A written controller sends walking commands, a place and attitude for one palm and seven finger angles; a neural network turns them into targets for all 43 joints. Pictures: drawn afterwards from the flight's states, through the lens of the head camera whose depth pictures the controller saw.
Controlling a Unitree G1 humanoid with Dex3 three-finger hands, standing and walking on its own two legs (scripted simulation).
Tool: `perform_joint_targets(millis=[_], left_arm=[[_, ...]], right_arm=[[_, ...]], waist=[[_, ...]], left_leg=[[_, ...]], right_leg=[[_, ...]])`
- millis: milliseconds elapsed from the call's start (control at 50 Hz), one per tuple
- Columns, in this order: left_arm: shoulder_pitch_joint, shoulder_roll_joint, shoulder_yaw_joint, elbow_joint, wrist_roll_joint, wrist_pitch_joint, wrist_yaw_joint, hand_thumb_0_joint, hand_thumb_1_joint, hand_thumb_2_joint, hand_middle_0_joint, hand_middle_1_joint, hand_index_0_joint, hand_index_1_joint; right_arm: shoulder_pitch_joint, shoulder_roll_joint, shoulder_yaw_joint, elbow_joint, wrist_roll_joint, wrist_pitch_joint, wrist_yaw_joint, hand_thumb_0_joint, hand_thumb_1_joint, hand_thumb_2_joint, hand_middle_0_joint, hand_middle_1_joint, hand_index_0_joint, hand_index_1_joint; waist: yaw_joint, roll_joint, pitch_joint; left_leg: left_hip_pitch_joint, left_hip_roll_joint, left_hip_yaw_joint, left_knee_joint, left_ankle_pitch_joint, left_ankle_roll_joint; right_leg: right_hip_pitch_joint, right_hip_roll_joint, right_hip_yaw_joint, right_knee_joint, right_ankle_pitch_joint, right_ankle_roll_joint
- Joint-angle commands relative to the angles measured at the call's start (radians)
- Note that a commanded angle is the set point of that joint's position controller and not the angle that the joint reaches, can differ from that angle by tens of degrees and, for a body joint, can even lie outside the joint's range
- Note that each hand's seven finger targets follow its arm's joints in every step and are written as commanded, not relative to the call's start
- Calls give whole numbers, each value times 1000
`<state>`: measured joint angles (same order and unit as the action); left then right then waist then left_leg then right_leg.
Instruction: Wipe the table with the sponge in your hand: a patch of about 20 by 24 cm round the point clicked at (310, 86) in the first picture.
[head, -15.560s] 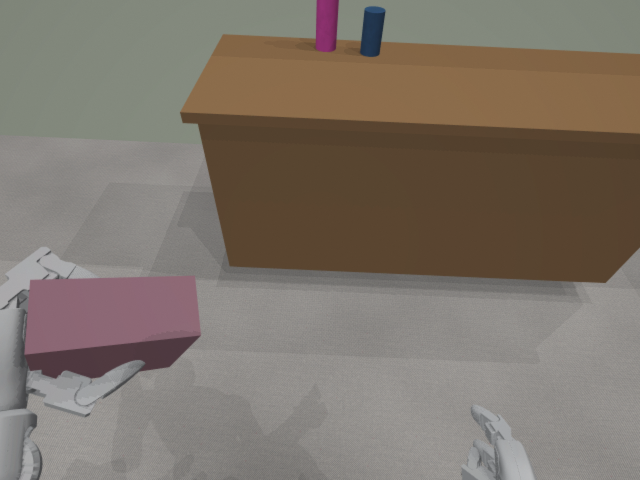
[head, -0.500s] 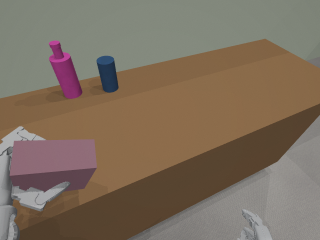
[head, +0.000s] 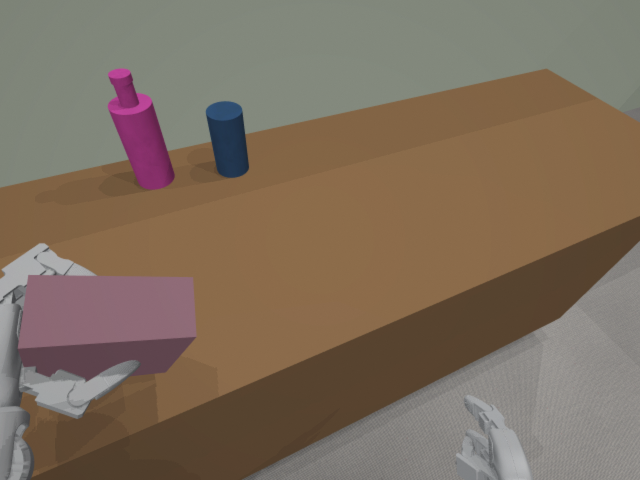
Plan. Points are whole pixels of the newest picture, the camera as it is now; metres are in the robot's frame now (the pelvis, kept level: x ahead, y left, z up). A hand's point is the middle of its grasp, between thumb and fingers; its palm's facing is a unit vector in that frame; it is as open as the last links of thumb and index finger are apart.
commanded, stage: come to a stop and stand still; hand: left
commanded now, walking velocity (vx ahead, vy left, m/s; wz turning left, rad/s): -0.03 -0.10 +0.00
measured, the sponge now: (134, 331) +0.23 +0.20 +0.13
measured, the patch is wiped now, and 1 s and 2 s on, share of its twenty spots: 0.00 0.00 0.00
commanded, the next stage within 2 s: none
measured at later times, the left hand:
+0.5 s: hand (47, 362) +0.18 +0.25 +0.15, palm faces +0.40 -0.85 -0.36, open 10.1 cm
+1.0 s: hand (75, 317) +0.23 +0.26 +0.13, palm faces +0.25 -0.87 -0.42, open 10.1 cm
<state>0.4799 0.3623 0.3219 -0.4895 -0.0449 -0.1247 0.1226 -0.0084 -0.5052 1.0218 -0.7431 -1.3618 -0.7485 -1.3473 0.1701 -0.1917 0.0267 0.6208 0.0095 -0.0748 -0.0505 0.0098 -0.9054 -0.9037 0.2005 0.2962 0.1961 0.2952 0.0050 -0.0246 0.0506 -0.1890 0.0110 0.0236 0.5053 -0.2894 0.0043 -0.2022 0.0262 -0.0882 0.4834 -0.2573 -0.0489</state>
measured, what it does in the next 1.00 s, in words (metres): stands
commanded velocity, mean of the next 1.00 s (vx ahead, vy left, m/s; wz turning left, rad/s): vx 0.03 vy -0.02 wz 0.00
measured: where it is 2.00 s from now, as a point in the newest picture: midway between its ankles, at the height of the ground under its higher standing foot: outside the picture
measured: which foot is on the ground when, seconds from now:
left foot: down 0.00-1.00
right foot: down 0.00-1.00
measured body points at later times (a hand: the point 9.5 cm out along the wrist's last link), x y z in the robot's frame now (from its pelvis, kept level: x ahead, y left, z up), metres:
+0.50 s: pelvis -0.03 +0.01 +0.00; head -0.03 +0.02 +0.45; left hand +0.15 +0.29 +0.17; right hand +0.13 -0.22 -0.08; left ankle -0.01 +0.11 -0.74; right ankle +0.00 -0.08 -0.74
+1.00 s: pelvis +0.00 +0.02 +0.00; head +0.04 +0.05 +0.45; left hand +0.21 +0.30 +0.16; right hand +0.17 -0.21 -0.07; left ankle -0.01 +0.12 -0.74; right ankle +0.00 -0.08 -0.74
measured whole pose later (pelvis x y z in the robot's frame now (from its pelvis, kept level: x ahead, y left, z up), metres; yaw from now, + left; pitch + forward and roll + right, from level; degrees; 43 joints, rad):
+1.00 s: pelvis +0.00 +0.02 +0.00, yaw -1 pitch +0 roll -1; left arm 0.45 0.41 0.32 -0.45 -0.02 -0.20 0.07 -0.01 -0.51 1.02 -0.74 -1.36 -0.75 -1.34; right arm 0.20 -0.19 0.03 0.59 0.01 -0.14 -0.03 0.01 -0.91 -0.90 0.20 0.30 0.20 0.30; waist 0.02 -0.05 0.08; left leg -0.20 0.00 0.05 0.48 -0.28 0.03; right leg -0.21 0.02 -0.06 0.43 -0.23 -0.02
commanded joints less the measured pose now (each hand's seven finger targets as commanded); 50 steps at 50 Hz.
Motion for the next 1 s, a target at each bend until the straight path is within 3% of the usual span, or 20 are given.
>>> perform_joint_targets(millis=[0,80,140,260,320,340,420,560,580,600,620,640,680,720,800,820,860,920,940,980], left_arm=[[-93,186,138,-311,-14,-92,23,0,100,1300,-1200,-1600,-1200,-1600],[-35,169,143,-257,-24,-79,17,0,100,1300,-1200,-1600,-1200,-1600],[-5,138,122,-193,-30,-64,10,0,100,1300,-1200,-1600,-1200,-1600],[-126,131,85,-193,-11,-49,15,0,100,1300,-1200,-1600,-1200,-1600],[-224,161,86,-261,9,-54,25,0,100,1300,-1200,-1600,-1200,-1600],[-218,136,68,-246,8,-58,27,0,100,1300,-1200,-1600,-1200,-1600],[-201,181,111,-282,21,-69,38,0,100,1300,-1200,-1600,-1200,-1600],[-33,147,118,-189,-8,-71,37,0,100,1300,-1200,-1600,-1200,-1600],[-1103,922,668,-390,135,-155,26,0,100,1300,-1200,-1600,-1200,-1600],[-557,349,287,189,43,-140,-26,0,100,1300,-1200,-1600,-1200,-1600],[-378,307,286,38,-3,-138,-9,0,100,1300,-1200,-1600,-1200,-1600],[-323,222,198,158,3,-135,-20,0,100,1300,-1200,-1600,-1200,-1600],[-191,172,132,28,-20,-163,-37,0,100,1300,-1200,-1600,-1200,-1600],[-66,89,54,-42,-27,-165,-39,0,100,1300,-1200,-1600,-1200,-1600],[-97,191,131,-143,-5,-159,-23,0,100,1300,-1200,-1600,-1200,-1600],[-114,256,196,-178,1,-159,-8,0,100,1300,-1200,-1600,-1200,-1600],[-159,246,209,-207,-6,-172,-8,0,100,1300,-1200,-1600,-1200,-1600],[-218,304,258,-288,-4,-180,3,0,100,1300,-1200,-1600,-1200,-1600],[-204,257,225,-272,-11,-182,-1,0,100,1300,-1200,-1600,-1200,-1600],[-199,250,211,-296,-13,-182,-3,0,100,1300,-1200,-1600,-1200,-1600]], right_arm=[[-89,-123,-50,-174,-7,-65,-2,0,-900,-900,200,300,200,300],[-79,-121,-45,-175,-10,-55,-1,0,-900,-900,200,300,200,300],[-73,-116,-36,-177,-8,-45,-5,0,-900,-900,200,300,200,300],[-84,-124,-36,-187,-3,-50,-18,0,-900,-900,200,300,200,300],[-91,-133,-41,-181,-1,-66,-22,0,-900,-900,200,300,200,300],[-88,-128,-36,-182,-4,-70,-23,0,-900,-900,200,300,200,300],[-82,-134,-47,-176,-5,-88,-19,0,-900,-900,200,300,200,300],[-66,-135,-46,-166,-7,-77,-9,0,-900,-900,200,300,200,300],[100,-160,-71,-148,-20,-116,-14,0,-900,-900,200,300,200,300],[9,-52,-32,-106,-9,-110,-15,0,-900,-900,200,300,200,300],[-43,-122,-71,-157,7,-99,5,0,-900,-900,200,300,200,300],[29,-127,-73,-148,6,-107,7,0,-900,-900,200,300,200,300],[13,-132,-66,-171,10,-112,30,0,-900,-900,200,300,200,300],[-50,-117,-56,-176,21,-120,50,0,-900,-900,200,300,200,300],[-54,-135,-58,-186,4,-129,38,0,-900,-900,200,300,200,300],[-86,-140,-54,-181,8,-128,33,0,-900,-900,200,300,200,300],[-73,-133,-54,-197,1,-129,19,0,-900,-900,200,300,200,300],[-86,-129,-50,-196,5,-131,9,0,-900,-900,200,300,200,300],[-73,-124,-48,-199,0,-128,7,0,-900,-900,200,300,200,300],[-60,-124,-51,-206,1,-135,13,0,-900,-900,200,300,200,300]], waist=[[1,139,-218],[0,152,-181],[-2,117,-151],[-2,98,-99],[-4,136,-89],[-2,142,-81],[3,161,-114],[3,56,-145],[6,-77,46],[10,-59,-190],[41,93,-205],[27,72,-193],[43,68,-169],[46,37,-159],[40,-91,-137],[38,-39,-149],[31,-1,-173],[25,150,-234],[24,164,-243],[23,190,-273]], left_leg=[[17,114,-109,-87,503,12],[-50,120,-117,-146,363,-3],[-90,119,-115,-192,197,1],[-177,112,-129,-258,-152,27],[-214,102,-129,-273,-263,36],[-232,100,-141,-282,-283,41],[-231,90,-141,-261,-269,46],[-124,49,-93,-140,46,17],[-188,71,-4,-6,56,24],[-68,9,-24,6,104,37],[-26,15,-23,-26,87,27],[-60,10,11,4,42,14],[-82,-5,14,-28,-3,21],[-30,11,4,-60,53,33],[-30,33,-31,-91,153,22],[10,41,-32,-96,194,21],[10,50,-55,-99,263,25],[70,66,-59,-80,429,23],[66,73,-64,-70,483,25],[98,72,-58,-44,577,13]], right_leg=[[156,-81,86,-46,374,22],[157,-68,79,-87,276,26],[142,-60,80,-122,208,34],[119,-55,107,-161,52,42],[122,-44,110,-150,2,45],[130,-42,100,-140,-8,45],[160,-47,105,-127,3,37],[109,-96,130,-176,101,18],[-103,-107,153,-233,44,139],[-30,-168,180,-178,12,35],[42,-142,221,-149,64,1],[48,-159,245,-155,61,-10],[78,-174,248,-170,42,25],[52,-143,211,-166,63,54],[54,-104,151,-158,116,47],[39,-95,144,-134,154,39],[77,-94,133,-99,247,28],[107,-83,129,-44,370,24],[125,-85,107,-45,392,24],[142,-84,109,-35,452,19]])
